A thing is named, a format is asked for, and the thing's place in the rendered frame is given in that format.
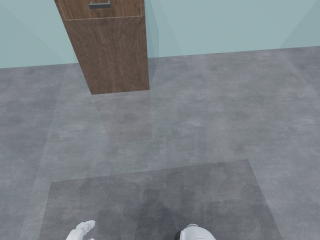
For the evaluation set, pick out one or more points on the left robot hand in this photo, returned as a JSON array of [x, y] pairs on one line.
[[81, 230]]

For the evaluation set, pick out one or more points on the drawer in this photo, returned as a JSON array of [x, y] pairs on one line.
[[79, 9]]

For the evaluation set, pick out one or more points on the robot right thigh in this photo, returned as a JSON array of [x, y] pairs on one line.
[[196, 233]]

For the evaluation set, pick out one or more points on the cabinet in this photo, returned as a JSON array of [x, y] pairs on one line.
[[111, 51]]

